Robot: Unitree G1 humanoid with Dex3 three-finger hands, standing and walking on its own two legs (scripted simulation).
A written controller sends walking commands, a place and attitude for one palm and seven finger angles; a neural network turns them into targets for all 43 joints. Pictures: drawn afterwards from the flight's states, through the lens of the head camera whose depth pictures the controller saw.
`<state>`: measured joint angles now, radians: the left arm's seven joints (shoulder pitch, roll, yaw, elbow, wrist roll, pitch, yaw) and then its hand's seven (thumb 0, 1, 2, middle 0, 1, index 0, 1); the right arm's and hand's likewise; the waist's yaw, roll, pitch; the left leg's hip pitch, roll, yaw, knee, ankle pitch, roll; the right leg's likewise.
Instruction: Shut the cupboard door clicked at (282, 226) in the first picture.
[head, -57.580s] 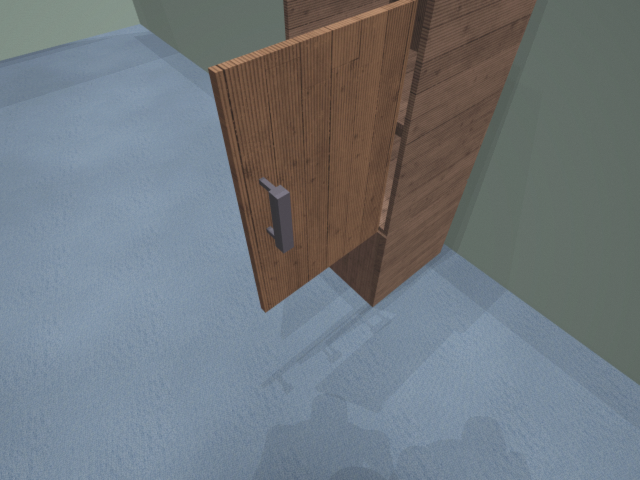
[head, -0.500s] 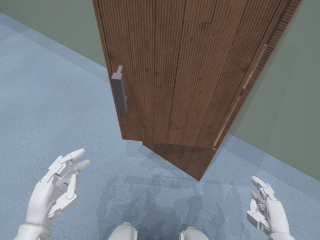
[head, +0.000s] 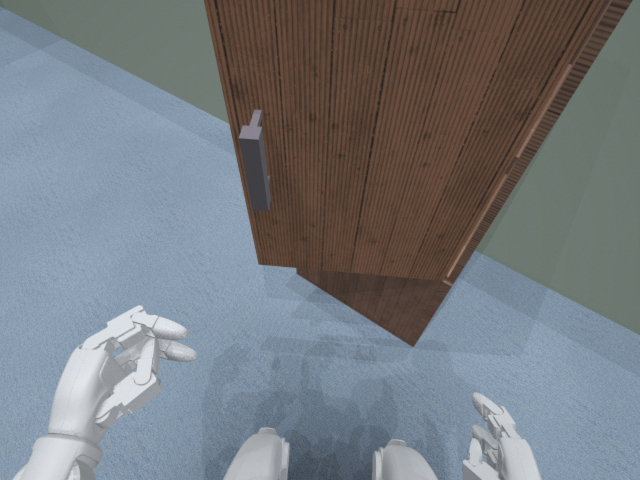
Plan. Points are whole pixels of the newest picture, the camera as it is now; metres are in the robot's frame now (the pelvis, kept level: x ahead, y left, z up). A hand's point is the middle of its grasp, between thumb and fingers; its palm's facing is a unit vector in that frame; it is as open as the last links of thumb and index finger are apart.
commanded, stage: raise the hand and make a fist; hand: left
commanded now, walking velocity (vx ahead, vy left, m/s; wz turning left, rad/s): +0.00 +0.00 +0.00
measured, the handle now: (259, 162) +0.52 +0.12 +0.08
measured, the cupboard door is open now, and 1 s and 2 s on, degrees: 30 30 30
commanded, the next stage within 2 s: bring the fist close to the handle in 1.08 s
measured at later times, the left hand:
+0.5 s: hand (151, 369) +0.22 +0.19 +0.07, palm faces -0.03 -1.00 -0.05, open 3.1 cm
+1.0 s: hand (171, 354) +0.24 +0.17 +0.08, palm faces -0.04 -1.00 -0.06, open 3.1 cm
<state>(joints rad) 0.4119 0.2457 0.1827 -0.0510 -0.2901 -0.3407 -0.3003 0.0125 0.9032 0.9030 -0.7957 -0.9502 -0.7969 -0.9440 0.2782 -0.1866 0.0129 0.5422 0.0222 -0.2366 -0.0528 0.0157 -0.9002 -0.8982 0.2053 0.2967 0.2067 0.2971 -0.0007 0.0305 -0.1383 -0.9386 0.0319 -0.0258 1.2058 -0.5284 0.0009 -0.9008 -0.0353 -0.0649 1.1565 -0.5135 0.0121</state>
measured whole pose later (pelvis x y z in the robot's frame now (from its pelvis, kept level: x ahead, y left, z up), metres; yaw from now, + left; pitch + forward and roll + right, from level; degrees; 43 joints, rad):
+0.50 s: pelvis +0.01 +0.00 +0.01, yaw +1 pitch +14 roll -3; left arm 0.42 0.26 0.14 -0.11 -0.26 -0.33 -0.28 0.01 0.90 0.90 -1.24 -1.43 -1.24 -1.43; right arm 0.23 -0.22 0.03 0.45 0.02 -0.19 -0.04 0.01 -0.90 -0.90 0.20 0.30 0.21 0.30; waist 0.01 0.02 -0.14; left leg -0.87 0.03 -0.04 1.17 -0.54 0.01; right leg -0.82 -0.04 -0.08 1.10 -0.52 0.02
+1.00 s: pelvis +0.02 -0.01 +0.02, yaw +1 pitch +13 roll -1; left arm 0.39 0.25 0.16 -0.04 -0.28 -0.36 -0.29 0.01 0.90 0.90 -1.30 -1.50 -1.30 -1.49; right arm 0.28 -0.25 0.00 0.49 0.03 -0.18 -0.05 0.01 -0.90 -0.90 0.20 0.30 0.20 0.30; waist -0.01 0.03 -0.14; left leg -0.83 0.03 -0.03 1.12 -0.52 -0.02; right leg -0.80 -0.03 -0.07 1.09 -0.52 0.00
